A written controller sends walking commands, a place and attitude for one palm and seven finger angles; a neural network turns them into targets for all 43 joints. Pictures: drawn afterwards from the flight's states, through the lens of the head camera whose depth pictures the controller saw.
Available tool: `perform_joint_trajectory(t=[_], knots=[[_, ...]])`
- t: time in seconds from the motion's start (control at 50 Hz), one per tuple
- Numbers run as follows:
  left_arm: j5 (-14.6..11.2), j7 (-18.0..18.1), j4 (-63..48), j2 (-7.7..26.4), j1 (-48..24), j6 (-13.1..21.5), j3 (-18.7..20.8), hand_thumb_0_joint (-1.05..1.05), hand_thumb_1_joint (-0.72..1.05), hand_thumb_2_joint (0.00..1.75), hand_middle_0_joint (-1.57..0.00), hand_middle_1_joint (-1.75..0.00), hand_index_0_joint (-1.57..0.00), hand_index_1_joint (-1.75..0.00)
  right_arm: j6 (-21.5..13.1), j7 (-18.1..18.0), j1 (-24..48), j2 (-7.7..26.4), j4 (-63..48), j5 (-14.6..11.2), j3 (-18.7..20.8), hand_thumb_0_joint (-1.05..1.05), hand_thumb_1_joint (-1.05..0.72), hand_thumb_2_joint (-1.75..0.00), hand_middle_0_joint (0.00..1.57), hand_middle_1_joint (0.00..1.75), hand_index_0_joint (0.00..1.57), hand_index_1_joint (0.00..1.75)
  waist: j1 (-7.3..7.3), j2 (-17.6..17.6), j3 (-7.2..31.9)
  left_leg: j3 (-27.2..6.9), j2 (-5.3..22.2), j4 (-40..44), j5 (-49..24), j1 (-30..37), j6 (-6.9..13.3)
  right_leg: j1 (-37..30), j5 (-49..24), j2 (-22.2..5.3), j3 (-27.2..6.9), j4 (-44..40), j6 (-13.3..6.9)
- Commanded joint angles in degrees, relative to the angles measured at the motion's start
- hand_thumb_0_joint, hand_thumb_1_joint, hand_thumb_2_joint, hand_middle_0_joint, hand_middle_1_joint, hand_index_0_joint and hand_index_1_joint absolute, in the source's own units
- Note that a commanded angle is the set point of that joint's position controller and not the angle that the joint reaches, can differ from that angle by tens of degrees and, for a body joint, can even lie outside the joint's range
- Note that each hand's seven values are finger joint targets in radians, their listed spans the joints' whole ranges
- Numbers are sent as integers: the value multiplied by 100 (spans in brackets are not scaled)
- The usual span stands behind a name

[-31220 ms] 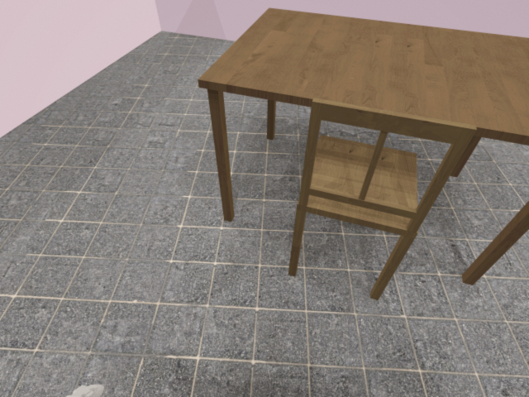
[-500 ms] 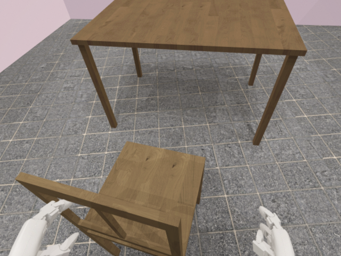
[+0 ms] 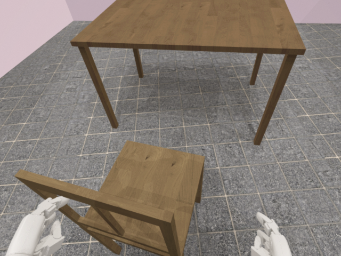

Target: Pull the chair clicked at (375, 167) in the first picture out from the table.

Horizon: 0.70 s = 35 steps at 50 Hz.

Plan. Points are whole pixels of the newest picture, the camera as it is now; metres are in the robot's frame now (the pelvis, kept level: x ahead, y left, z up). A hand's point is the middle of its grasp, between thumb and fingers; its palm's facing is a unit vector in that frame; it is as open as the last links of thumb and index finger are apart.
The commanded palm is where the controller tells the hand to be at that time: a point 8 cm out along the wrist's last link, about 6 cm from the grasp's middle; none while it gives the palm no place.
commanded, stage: step back with the hand held close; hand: left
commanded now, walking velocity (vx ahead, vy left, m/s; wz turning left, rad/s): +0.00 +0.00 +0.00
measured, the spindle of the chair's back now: (110, 219) +0.21 +0.22 -0.10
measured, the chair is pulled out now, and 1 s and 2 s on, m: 0.67 0.66 0.66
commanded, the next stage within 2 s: stop stepping back and stand still in 0.90 s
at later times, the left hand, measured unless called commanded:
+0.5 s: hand out of the picture +0.11 +0.28 +0.19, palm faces +0.37 -0.70 -0.61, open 6.9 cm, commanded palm +0.05 +0.32 +0.19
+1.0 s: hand out of the picture -0.03 +0.34 +0.19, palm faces +0.52 -0.69 -0.50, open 7.4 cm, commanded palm -0.07 +0.37 +0.19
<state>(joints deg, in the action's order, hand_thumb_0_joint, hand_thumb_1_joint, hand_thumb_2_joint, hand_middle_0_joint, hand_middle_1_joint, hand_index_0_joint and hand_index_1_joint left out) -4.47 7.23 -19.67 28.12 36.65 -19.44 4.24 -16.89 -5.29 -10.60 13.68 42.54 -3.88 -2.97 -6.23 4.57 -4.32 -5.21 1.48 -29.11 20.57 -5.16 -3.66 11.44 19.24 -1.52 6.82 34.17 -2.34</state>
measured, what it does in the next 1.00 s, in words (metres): walks backwards: right foot, then left foot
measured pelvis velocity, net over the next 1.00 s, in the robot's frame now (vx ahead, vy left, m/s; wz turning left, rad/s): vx -0.20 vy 0.06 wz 0.04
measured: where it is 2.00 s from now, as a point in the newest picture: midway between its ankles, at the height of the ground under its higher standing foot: outside the picture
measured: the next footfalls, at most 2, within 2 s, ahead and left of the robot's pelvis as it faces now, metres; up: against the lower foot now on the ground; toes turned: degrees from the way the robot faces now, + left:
right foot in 0.82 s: -0.10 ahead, -0.08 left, +0.00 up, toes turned +3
left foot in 1.00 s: -0.10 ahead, +0.17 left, +0.00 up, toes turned +3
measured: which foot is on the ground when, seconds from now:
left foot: down 0.00-0.88, up 0.90-0.98, down 1.00-1.00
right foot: down 0.00-0.68, up 0.70-0.80, down 0.82-1.00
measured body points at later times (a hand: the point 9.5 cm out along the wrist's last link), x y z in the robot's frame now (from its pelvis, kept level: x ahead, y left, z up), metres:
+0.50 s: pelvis -0.09 +0.02 +0.00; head -0.06 +0.01 +0.45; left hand +0.08 +0.31 +0.23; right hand +0.10 -0.22 -0.09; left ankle -0.05 +0.17 -0.73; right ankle +0.00 -0.08 -0.73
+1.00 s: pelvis -0.20 +0.06 -0.01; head -0.19 +0.06 +0.44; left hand -0.06 +0.37 +0.22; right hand -0.02 -0.17 -0.10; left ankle -0.14 +0.17 -0.73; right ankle -0.14 -0.08 -0.73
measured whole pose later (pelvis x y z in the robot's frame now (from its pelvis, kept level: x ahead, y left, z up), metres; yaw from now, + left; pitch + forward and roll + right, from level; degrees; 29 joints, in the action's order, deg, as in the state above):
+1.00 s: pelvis -0.20 +0.06 -0.01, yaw +2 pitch -1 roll -1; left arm -1.7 9.4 -32.5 25.3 31.2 11.9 26.5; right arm -7.6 -5.4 -13.3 12.8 38.5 -0.4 1.0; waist -3.7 1.4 -1.4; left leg 0.1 1.1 -37.7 14.3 -22.4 0.3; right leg 20.6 14.2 -0.2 -0.5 35.8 1.4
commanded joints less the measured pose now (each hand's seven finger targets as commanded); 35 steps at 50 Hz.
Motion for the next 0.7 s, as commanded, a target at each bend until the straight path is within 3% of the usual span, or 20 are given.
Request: perform_joint_trajectory(t=[0.0,0.04,0.06,0.08,0.1,0.14,0.18,0.26,0.32,0.38,0.4,0.44,0.46,0.5,0.54,0.56,0.6,0.64,0.66,0.68], knots=[[179,670,-3599,1680,-2025,1962,2343,0,90,90,-20,-30,-20,-30,-365,-62,530,526,-874,-13,163,0,-90,-90,20,30,20,30,151,1028,1497,275,-84,285,-2398,-95,367,-756,-2241,-302,-330,-452,100],[185,681,-3579,1544,-2013,1991,2231,0,90,90,-20,-30,-20,-30,-390,-74,519,510,-889,-5,142,0,-90,-90,20,30,20,30,135,933,1529,268,-72,321,-2229,-99,381,-726,-1977,-292,-301,-486,110],[-65,450,-3400,2539,-2997,2237,2869,0,90,90,-20,-30,-20,-30,26,-125,221,563,-1666,-305,171,0,-90,-90,20,30,20,30,130,719,512,91,103,448,-2095,-167,392,-164,-2399,-454,-1102,-867,87],[-86,371,-3038,2182,-2872,2194,2606,0,90,90,-20,-30,-20,-30,247,-203,275,549,-1563,-281,261,0,-90,-90,20,30,20,30,321,26,592,137,188,390,-1944,-251,379,-255,-2789,-657,-1050,-977,81],[-113,334,-2779,1804,-2710,2053,2334,0,90,90,-20,-30,-20,-30,379,-207,300,490,-1636,-292,270,0,-90,-90,20,30,20,30,340,-393,687,190,120,222,-1903,-175,337,-341,-2990,-770,-1037,-993,63],[-78,333,-3064,1950,-2760,2113,2334,0,90,90,-20,-30,-20,-30,511,-198,374,548,-1709,-247,285,0,-90,-90,20,30,20,30,362,-89,1078,230,86,24,-1816,15,339,-420,-3127,-1049,-1195,-1045,-10],[-51,400,-3277,2025,-2361,2253,2445,0,90,90,-20,-30,-20,-30,627,-237,488,562,-1795,-197,240,0,-90,-90,20,30,20,30,318,984,1519,84,238,431,-2367,189,365,-710,-3031,-918,-1084,-740,44],[-35,477,-3563,2262,-1646,2402,2745,0,90,90,-20,-30,-20,-30,872,-243,611,577,-1892,-136,313,0,-90,-90,20,30,20,30,230,960,1945,-96,387,509,-2907,23,401,-1133,-3129,-679,-975,-399,149],[-56,513,-3826,2271,-1476,2530,2868,0,90,90,-20,-30,-20,-30,936,-267,489,573,-1956,-86,374,0,-90,-90,20,30,20,30,235,678,1973,-126,381,340,-2440,-351,389,-1198,-3076,-801,-965,-517,106],[-49,539,-3298,1990,-974,2746,3078,0,90,90,-20,-30,-20,-30,906,-300,416,551,-1823,28,397,0,-90,-90,20,30,20,30,300,291,1723,-129,238,264,-1375,-445,382,-535,-1936,-966,-1129,-943,29],[-13,565,-3077,1964,-1039,2865,3214,0,90,90,-20,-30,-20,-30,894,-308,420,539,-1693,83,423,0,-90,-90,20,30,20,30,348,-35,1460,-74,190,155,-852,-556,388,-140,-1343,-1039,-1220,-1189,28],[76,585,-1900,1382,-639,2876,3201,0,90,90,-20,-30,-20,-30,937,-238,329,539,-1409,159,493,0,-90,-90,20,30,20,30,440,-820,1136,174,-48,-573,112,-456,360,870,428,-1310,-1398,-1871,-158],[86,549,-1144,905,-206,2786,3016,0,90,90,-20,-30,-20,-30,962,-183,401,571,-1369,152,544,0,-90,-90,20,30,20,30,487,-923,953,196,-61,-704,221,-350,371,1371,1054,-1305,-1407,-2064,-266],[161,533,-968,656,-446,2715,2768,0,90,90,-20,-30,-20,-30,1086,-119,434,577,-1348,148,523,0,-90,-90,20,30,20,30,570,-1140,632,186,94,-689,370,-611,439,1896,1509,-1233,-1140,-1959,-200],[229,523,-657,451,-620,2639,2501,0,90,90,-20,-30,-20,-30,1127,-117,516,584,-1435,133,474,0,-90,-90,20,30,20,30,605,-1112,381,27,255,-234,794,-1179,558,1988,1934,-984,-957,-1734,-26],[241,528,-578,480,-628,2623,2469,0,90,90,-20,-30,-20,-30,1120,-129,624,630,-1480,123,478,0,-90,-90,20,30,20,30,608,-793,213,-83,315,173,908,-1507,631,1812,1851,-819,-960,-1555,33],[346,510,-1105,460,-945,2693,2312,0,90,90,-20,-30,-20,-30,1093,-117,546,667,-1704,139,411,0,-90,-90,20,30,20,30,559,-515,202,-445,580,1013,1173,-2418,785,923,1316,-531,-751,-854,217],[457,500,-1477,508,-1073,2765,2298,0,90,90,-20,-30,-20,-30,1052,-147,565,718,-1828,166,418,0,-90,-90,20,30,20,30,519,89,337,-799,914,1645,1922,-3299,962,-28,779,-247,-654,157,347],[511,519,-1753,856,-1288,2838,2555,0,90,90,-20,-30,-20,-30,1019,-172,676,750,-1825,194,431,0,-90,-90,20,30,20,30,517,554,304,-963,1082,1946,2241,-3738,1086,-522,311,-111,-587,711,396],[549,485,-1988,701,-1249,2902,2508,0,90,90,-20,-30,-20,-30,997,-178,639,689,-1877,243,453,0,-90,-90,20,30,20,30,481,851,505,-978,1144,1983,2215,-3843,1137,-763,24,-53,-558,1132,414]])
